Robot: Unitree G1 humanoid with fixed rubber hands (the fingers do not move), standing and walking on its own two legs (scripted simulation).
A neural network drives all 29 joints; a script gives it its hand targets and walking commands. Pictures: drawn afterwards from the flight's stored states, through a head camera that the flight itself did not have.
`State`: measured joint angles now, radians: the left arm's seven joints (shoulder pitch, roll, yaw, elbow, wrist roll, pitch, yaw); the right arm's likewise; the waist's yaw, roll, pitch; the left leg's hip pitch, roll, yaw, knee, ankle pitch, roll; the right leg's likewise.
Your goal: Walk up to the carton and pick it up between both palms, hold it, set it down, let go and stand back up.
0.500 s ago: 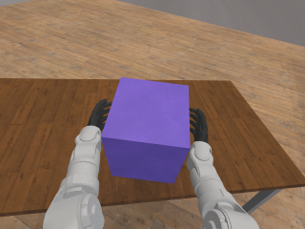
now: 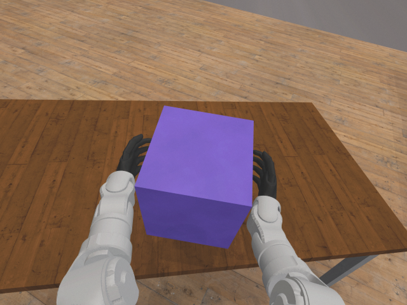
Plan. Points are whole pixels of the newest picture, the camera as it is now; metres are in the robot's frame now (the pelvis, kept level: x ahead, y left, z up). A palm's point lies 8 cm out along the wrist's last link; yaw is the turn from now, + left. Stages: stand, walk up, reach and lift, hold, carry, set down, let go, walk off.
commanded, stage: set down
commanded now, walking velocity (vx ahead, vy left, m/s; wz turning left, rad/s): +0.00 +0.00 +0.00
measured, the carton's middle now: (197, 180) +0.40 -0.01 +0.02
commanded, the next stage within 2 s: none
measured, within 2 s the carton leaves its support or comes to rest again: neither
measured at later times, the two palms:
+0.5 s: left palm (131, 182) +0.40 +0.14 +0.02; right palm (259, 203) +0.34 -0.15 +0.02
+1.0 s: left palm (131, 186) +0.43 +0.14 -0.03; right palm (249, 207) +0.35 -0.14 -0.03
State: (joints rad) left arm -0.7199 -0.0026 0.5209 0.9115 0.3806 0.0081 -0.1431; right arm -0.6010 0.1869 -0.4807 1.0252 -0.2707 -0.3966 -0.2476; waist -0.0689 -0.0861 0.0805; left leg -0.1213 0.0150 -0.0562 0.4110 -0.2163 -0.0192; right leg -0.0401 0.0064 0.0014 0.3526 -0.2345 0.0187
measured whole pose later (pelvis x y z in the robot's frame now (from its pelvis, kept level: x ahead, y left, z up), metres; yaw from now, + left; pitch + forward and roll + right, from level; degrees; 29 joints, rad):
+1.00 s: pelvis +0.02 +0.01 +0.00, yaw +0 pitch +15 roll -1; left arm -0.74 0.05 0.48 1.08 0.39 -0.29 -0.14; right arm -0.61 0.21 -0.62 1.18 -0.35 -0.67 -0.28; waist -0.07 -0.08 0.00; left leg -0.47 0.01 -0.06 0.41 -0.19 -0.02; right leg -0.39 0.01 0.00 0.35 -0.20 0.02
